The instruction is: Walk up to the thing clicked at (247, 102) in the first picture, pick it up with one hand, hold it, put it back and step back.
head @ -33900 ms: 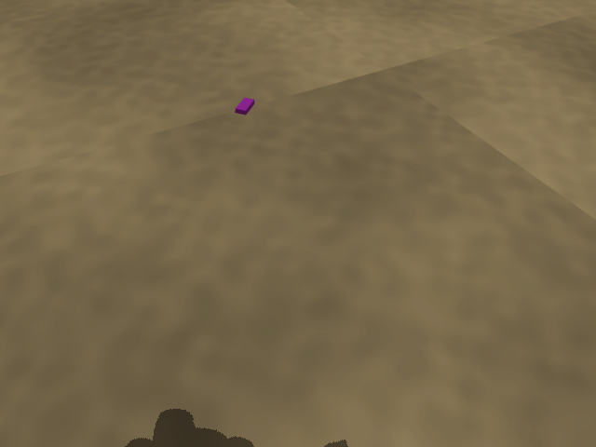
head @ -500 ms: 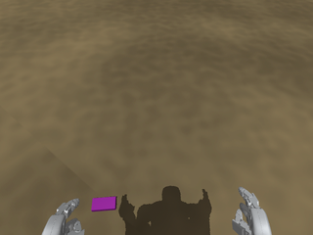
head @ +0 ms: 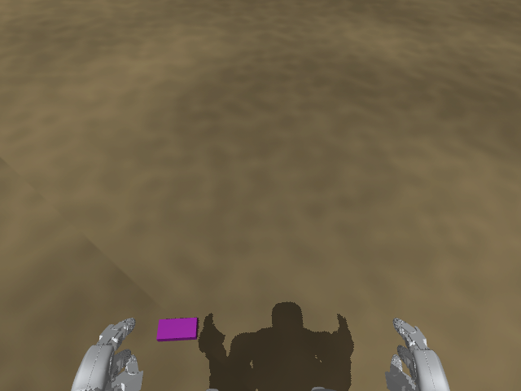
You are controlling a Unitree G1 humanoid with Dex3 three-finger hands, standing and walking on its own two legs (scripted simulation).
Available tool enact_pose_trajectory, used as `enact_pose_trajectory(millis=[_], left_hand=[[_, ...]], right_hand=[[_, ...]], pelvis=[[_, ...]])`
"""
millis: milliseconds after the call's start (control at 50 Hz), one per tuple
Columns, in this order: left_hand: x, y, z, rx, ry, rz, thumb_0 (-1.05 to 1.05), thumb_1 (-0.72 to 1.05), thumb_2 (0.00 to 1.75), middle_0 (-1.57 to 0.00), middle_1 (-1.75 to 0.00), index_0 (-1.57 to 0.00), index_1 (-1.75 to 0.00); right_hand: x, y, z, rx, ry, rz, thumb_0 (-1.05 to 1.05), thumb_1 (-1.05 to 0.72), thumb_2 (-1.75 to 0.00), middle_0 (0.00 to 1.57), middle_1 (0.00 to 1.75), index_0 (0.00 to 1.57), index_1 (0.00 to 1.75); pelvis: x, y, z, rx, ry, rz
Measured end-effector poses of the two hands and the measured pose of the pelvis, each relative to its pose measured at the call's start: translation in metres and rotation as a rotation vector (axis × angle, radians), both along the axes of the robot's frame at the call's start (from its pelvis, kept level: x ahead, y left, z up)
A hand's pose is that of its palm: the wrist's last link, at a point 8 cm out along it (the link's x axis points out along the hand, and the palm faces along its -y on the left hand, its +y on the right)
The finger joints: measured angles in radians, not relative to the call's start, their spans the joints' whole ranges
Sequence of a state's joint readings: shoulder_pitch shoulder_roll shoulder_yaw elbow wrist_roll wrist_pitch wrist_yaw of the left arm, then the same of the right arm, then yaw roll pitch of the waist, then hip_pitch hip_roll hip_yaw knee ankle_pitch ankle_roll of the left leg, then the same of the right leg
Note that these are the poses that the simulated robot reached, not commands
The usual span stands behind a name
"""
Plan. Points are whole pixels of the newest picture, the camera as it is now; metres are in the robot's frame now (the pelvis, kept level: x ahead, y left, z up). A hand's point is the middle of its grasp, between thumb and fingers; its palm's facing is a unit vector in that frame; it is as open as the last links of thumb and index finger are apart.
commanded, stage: stand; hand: left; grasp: from above
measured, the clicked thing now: (177, 329) +0.43 +0.27 -0.70
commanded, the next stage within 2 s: none
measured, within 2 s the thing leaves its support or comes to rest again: neither
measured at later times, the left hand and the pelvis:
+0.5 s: hand out of the picture +0.05 +0.23 -0.11, palm faces +0.04 -0.95 -0.32, open 7.4 cm; pelvis +0.00 +0.00 +0.05, yaw +1 degrees
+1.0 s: hand out of the picture +0.05 +0.23 -0.10, palm faces +0.03 -0.94 -0.34, open 7.4 cm; pelvis +0.00 -0.01 +0.06, yaw +1 degrees
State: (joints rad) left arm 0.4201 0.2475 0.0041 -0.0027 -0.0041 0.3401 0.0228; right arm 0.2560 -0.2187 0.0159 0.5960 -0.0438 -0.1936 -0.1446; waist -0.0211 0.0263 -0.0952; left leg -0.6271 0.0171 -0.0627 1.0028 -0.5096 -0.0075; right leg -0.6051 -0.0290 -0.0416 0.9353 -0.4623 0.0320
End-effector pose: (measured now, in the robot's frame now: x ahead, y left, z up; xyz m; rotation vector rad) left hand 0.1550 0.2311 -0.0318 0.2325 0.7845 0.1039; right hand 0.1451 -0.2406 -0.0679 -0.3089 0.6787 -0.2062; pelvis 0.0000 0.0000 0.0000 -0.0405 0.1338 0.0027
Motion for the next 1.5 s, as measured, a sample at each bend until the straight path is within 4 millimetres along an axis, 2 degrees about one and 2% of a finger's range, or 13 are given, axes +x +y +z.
enact_pose_trajectory(millis=[60,100,260,420,580,1060,1500], left_hand=[[-0.001,0.012,-0.017,0.05,0.019,0.0,0.01,0.9,0.9,-0.2,-0.3,-0.2,-0.3],[-0.008,0.021,-0.023,0.07,0.055,0.007,0.01,0.9,0.9,-0.2,-0.3,-0.2,-0.3],[-0.058,0.047,-0.039,0.1,0.237,0.083,0.01,0.9,0.9,-0.2,-0.3,-0.2,-0.3],[-0.102,0.049,-0.042,0.082,0.377,0.141,0.01,0.9,0.9,-0.2,-0.3,-0.2,-0.3],[-0.122,0.044,-0.039,0.067,0.448,0.165,0.01,0.9,0.9,-0.2,-0.3,-0.2,-0.3],[-0.115,0.047,-0.03,0.083,0.48,0.172,0.01,0.9,0.9,-0.2,-0.3,-0.2,-0.3],[-0.089,0.039,-0.025,0.08,0.438,0.154,0.01,0.9,0.9,-0.2,-0.3,-0.2,-0.3]], right_hand=[[-0.009,-0.007,-0.011,-0.022,0.188,0.089,0.01,-0.9,-0.9,0.2,0.3,0.2,0.3],[-0.016,-0.013,-0.013,-0.007,0.252,0.084,0.01,-0.9,-0.9,0.2,0.3,0.2,0.3],[-0.047,-0.034,-0.009,0.018,0.371,-0.011,0.01,-0.9,-0.9,0.2,0.3,0.2,0.3],[-0.07,-0.034,-0.008,0.039,0.459,-0.053,0.0,-0.9,-0.9,0.2,0.3,0.2,0.3],[-0.081,-0.029,-0.006,0.069,0.516,-0.071,0.0,-0.9,-0.9,0.2,0.3,0.2,0.3],[-0.093,-0.05,0.0,0.053,0.578,-0.093,0.0,-0.9,-0.9,0.2,0.3,0.2,0.3],[-0.072,-0.061,0.005,0.04,0.545,-0.081,0.0,-0.9,-0.9,0.2,0.3,0.2,0.3]], pelvis=[[-0.005,-0.001,0.008,0.024,-0.05,0.0],[-0.007,-0.001,0.013,0.034,-0.075,0.0],[-0.006,0.0,0.029,0.04,-0.127,-0.001],[-0.003,0.001,0.043,0.039,-0.164,0.005],[-0.003,-0.001,0.054,0.039,-0.191,0.015],[-0.002,-0.01,0.063,0.041,-0.2,0.017],[0.004,-0.017,0.065,0.039,-0.194,0.016]])
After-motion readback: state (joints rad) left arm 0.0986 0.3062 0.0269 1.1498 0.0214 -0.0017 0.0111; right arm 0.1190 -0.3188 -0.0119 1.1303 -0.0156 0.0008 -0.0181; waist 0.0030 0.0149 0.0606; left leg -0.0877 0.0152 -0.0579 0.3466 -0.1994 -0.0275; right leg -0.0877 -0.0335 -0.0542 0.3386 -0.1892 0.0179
